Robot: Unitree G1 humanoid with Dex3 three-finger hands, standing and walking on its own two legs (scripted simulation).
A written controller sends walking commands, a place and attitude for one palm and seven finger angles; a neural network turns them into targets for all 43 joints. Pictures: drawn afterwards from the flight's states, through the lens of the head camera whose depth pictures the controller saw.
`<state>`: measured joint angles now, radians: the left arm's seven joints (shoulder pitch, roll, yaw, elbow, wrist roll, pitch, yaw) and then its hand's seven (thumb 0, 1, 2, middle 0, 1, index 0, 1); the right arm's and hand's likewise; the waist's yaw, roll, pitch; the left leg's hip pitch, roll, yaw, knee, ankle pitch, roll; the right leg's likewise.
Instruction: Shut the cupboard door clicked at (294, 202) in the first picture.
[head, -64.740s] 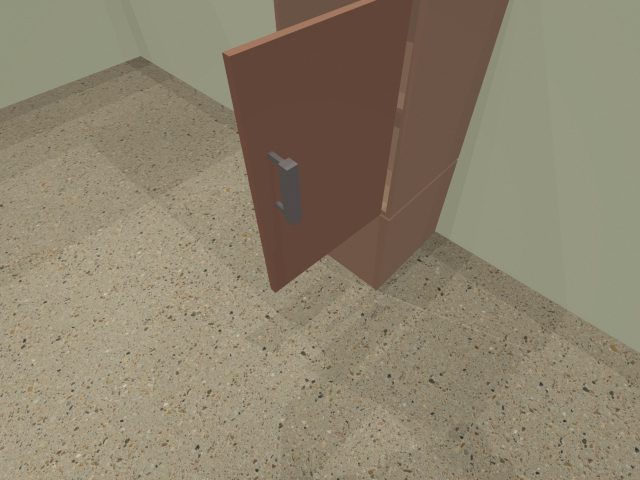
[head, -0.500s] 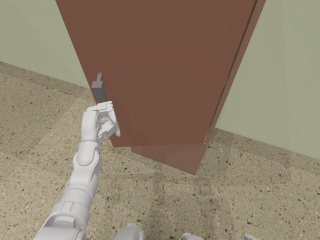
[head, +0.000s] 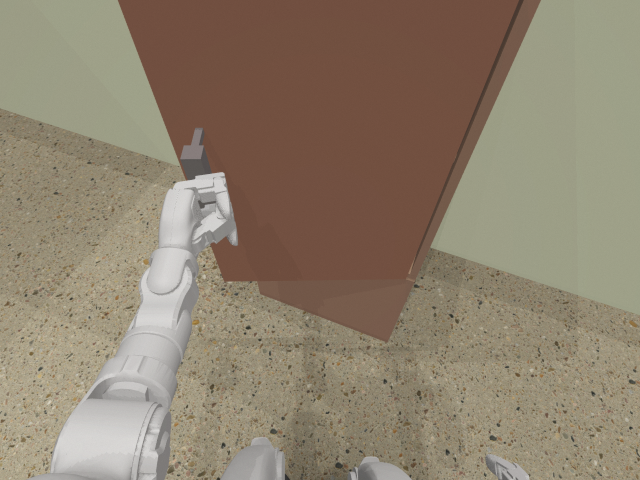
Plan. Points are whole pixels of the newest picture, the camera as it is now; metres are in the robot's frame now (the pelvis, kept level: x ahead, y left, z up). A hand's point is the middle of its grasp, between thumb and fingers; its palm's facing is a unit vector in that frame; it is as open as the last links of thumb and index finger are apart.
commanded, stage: push the door shut along its arc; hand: left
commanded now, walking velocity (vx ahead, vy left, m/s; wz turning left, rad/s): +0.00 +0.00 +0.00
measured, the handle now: (206, 179) +0.50 +0.16 +0.07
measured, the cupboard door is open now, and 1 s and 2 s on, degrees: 23 10 0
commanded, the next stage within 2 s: pull the fist back off the door in 1.60 s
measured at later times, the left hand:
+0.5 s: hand (249, 184) +0.48 +0.10 +0.08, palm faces -0.18 -0.98 -0.02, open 3.1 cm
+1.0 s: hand (277, 153) +0.55 +0.06 +0.08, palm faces -0.30 -0.95 -0.02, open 3.1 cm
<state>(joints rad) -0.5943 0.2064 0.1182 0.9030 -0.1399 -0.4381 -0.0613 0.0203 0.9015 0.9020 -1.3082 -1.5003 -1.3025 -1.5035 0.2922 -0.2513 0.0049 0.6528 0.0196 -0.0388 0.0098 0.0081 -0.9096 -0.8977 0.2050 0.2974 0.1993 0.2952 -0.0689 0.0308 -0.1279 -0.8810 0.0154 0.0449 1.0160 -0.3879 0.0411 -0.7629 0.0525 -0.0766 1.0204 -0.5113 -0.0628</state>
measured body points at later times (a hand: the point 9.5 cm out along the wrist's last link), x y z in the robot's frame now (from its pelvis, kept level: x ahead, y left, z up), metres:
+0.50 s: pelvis +0.00 +0.01 -0.01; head +0.09 +0.01 +0.43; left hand +0.49 +0.15 +0.08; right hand +0.01 -0.26 -0.13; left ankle +0.06 +0.10 -0.67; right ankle -0.01 -0.08 -0.67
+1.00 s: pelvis +0.00 +0.00 -0.03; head +0.14 +0.01 +0.40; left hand +0.56 +0.12 +0.08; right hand -0.04 -0.26 -0.14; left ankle +0.06 +0.10 -0.67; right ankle -0.01 -0.08 -0.67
